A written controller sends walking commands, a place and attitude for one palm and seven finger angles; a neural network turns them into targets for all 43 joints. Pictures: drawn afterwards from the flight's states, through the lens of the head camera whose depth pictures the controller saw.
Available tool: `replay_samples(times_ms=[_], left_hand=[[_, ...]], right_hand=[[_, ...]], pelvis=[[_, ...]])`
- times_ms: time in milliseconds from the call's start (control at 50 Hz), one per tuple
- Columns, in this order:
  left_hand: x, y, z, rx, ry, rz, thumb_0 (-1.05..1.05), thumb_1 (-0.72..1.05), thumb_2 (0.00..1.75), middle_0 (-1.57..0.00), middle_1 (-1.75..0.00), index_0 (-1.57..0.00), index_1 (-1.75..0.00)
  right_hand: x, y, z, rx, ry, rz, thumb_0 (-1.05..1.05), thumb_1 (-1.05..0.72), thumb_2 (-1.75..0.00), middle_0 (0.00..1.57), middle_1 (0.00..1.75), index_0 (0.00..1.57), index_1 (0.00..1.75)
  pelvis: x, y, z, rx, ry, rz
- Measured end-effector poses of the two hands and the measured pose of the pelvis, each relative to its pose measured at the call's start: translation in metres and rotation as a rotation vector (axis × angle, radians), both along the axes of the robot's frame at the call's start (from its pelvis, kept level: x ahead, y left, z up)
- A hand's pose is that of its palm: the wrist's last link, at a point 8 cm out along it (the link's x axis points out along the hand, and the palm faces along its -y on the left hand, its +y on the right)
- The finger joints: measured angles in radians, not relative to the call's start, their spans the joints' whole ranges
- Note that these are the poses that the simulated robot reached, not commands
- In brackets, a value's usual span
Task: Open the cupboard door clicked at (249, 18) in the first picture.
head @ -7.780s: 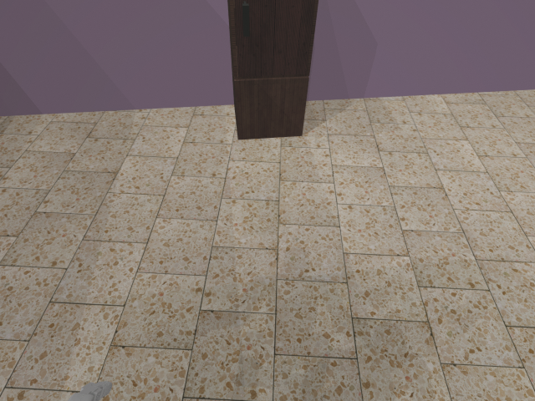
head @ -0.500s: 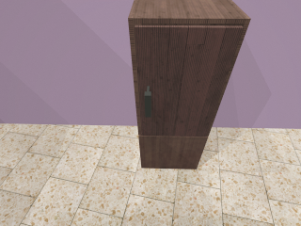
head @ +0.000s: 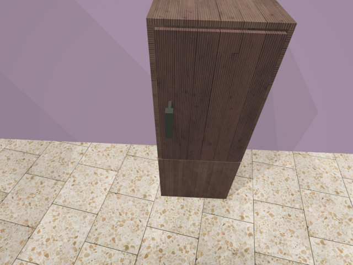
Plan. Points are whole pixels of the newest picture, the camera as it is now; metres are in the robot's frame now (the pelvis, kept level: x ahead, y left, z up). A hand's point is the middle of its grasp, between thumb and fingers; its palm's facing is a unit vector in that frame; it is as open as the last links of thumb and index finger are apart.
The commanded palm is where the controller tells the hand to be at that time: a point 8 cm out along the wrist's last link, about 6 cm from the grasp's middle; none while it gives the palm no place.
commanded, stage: look again from close up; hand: left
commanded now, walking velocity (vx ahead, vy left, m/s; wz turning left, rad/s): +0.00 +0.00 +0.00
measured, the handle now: (169, 119) +0.61 +0.06 -0.06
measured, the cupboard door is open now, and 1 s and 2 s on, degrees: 0 0 0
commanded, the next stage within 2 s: shuffle to correct the standing spot in 0.06 s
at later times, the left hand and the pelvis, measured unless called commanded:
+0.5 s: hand out of the picture +0.06 +0.13 -0.18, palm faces -0.03 -0.98 -0.18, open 7.3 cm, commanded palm none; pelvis +0.05 -0.04 -0.01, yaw -3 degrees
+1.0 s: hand out of the picture +0.10 +0.05 -0.19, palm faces +0.00 -0.99 -0.14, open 7.3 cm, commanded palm none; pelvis +0.08 -0.13 -0.01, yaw -2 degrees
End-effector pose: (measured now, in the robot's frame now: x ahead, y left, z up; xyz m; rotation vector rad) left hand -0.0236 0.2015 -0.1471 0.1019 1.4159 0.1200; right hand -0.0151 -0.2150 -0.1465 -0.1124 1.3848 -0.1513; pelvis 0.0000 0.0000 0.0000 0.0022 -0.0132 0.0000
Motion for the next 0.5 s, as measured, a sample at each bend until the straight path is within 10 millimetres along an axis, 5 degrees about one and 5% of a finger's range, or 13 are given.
replay_samples(times_ms=[300,500], left_hand=[[0.043,-0.005,0.002,0.013,-0.004,-0.022,0.01,0.92,0.9,-0.2,-0.3,-0.2,-0.3],[0.078,-0.025,0.002,0.036,0.002,-0.048,0.01,0.92,0.9,-0.19,-0.3,-0.2,-0.3]], right_hand=[[0.021,0.001,0.0,0.019,0.025,-0.014,0.0,-0.9,-0.9,0.2,0.3,0.2,0.3],[0.049,-0.046,-0.007,-0.029,0.003,-0.055,0.0,-0.9,-0.9,0.2,0.3,0.2,0.3]], pelvis=[[0.033,-0.012,0.002,0.007,0.016,-0.007],[0.052,-0.043,-0.005,0.031,0.024,-0.044]])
